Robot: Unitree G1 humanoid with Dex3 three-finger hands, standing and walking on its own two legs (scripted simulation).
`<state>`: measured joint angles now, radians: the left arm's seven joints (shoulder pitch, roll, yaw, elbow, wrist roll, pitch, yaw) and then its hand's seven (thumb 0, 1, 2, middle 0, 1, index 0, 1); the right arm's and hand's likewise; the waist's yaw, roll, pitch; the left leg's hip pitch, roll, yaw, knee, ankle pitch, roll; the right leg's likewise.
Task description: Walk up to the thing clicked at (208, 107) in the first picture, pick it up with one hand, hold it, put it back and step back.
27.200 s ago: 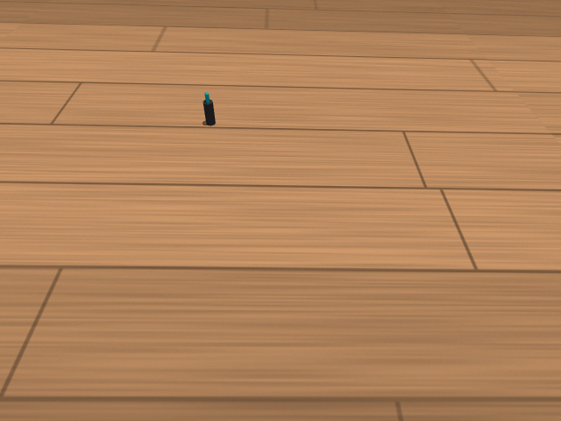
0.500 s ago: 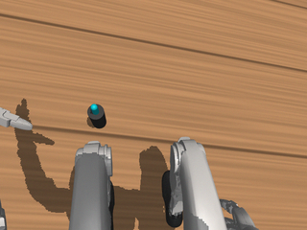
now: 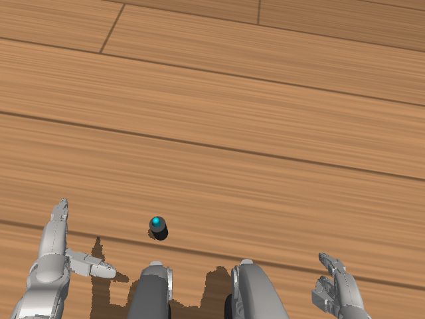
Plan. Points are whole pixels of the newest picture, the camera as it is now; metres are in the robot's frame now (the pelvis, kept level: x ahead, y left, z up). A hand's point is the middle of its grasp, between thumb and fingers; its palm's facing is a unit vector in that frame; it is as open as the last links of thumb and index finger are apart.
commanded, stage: home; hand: left
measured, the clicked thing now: (158, 227) +0.40 +0.15 -0.52
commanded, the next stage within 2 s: none
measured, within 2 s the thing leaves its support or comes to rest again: neither
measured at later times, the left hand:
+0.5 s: hand (72, 287) +0.19 +0.19 +0.04, palm faces +0.12 -0.95 -0.29, open 17.6 cm
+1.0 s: hand (76, 288) +0.19 +0.19 +0.04, palm faces +0.13 -0.95 -0.28, open 17.6 cm
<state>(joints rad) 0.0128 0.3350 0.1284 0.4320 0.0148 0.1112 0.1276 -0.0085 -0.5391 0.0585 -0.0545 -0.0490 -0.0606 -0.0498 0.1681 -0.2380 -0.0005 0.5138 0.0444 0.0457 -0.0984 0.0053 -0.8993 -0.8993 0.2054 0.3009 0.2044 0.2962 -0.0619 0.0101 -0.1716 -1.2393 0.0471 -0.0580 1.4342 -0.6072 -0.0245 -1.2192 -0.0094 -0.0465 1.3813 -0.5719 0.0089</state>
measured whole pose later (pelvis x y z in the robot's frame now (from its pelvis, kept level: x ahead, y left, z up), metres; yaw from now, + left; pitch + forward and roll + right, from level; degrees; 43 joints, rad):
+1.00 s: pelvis +0.02 +0.00 +0.09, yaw +1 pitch +7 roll -2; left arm 0.47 0.20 -0.01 0.00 -0.01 0.26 0.14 -0.01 -0.58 0.03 -0.05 -0.04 -0.05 -0.04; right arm 0.30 -0.20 0.02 0.50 0.01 -0.11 -0.17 0.01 -0.90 -0.90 0.21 0.30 0.21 0.30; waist -0.03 0.03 -0.11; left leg -0.63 0.04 -0.04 0.98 -0.47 -0.02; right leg -0.60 -0.01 -0.04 0.92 -0.44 0.02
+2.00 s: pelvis +0.03 +0.00 +0.10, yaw +1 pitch +7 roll -2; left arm 0.46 0.20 -0.01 0.01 -0.01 0.25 0.13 -0.01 -0.57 0.04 -0.05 -0.04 -0.06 -0.05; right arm 0.28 -0.20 0.02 0.52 0.01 -0.14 -0.17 0.01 -0.90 -0.90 0.21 0.30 0.21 0.30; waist -0.02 0.03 -0.11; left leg -0.61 0.04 -0.04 0.97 -0.48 -0.02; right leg -0.59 -0.01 -0.04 0.91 -0.44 0.02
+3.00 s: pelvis +0.01 +0.01 +0.13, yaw +2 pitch -3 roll +0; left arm 0.24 0.32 0.02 0.92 0.03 0.00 0.02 0.01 0.89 0.90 -0.20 -0.30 -0.20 -0.30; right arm 0.21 -0.30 -0.04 0.97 -0.04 0.00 -0.01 0.01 -0.90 -0.90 0.20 0.30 0.20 0.29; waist 0.01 -0.01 0.04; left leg -0.27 0.00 -0.01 0.63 -0.31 0.01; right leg -0.27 -0.05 -0.02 0.61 -0.29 0.03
